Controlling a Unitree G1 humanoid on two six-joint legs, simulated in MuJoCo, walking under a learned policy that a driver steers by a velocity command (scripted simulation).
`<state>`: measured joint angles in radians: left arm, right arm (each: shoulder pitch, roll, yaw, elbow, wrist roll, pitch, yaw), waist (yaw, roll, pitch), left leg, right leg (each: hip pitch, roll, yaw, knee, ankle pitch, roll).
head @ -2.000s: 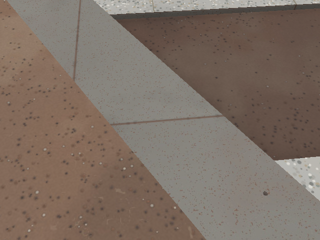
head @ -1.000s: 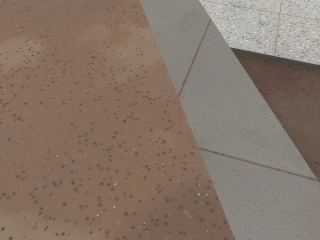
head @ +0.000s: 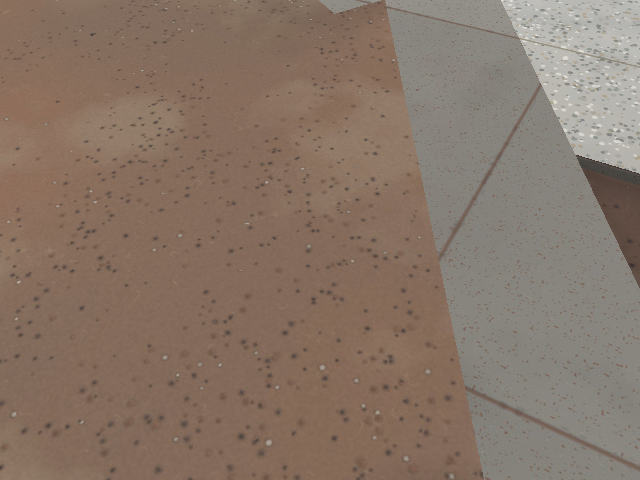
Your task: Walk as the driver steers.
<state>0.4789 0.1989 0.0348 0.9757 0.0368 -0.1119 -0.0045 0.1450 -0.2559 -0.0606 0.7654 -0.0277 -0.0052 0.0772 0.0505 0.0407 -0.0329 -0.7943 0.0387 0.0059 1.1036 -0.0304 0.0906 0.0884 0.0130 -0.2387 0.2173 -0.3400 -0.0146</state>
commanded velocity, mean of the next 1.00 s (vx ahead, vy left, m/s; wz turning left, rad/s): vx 0.61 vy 0.00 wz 0.59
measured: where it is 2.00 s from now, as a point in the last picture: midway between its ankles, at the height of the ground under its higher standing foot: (247, 328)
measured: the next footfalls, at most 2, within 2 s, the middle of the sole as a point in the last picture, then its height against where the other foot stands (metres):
left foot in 0.20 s outside the picture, level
right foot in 0.60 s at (329, 368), level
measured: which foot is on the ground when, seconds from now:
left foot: up 0.00-0.18, down 0.20-0.58, up 0.60-0.98, down 1.00-1.00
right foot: down 0.00-0.20, up 0.22-0.58, down 0.60-1.00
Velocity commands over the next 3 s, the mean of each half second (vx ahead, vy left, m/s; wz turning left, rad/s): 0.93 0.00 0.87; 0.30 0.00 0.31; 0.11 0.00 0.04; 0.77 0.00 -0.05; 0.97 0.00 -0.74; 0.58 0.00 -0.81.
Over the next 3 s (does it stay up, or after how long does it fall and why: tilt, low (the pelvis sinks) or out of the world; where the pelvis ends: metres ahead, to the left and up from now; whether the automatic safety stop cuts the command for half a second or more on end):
stays up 1.68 0.62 -0.02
